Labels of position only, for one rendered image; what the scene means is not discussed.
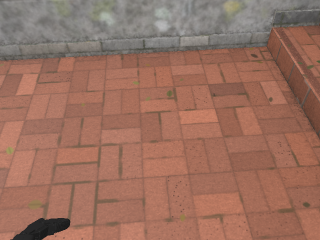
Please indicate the robot left hand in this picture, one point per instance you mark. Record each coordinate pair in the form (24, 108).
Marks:
(42, 228)

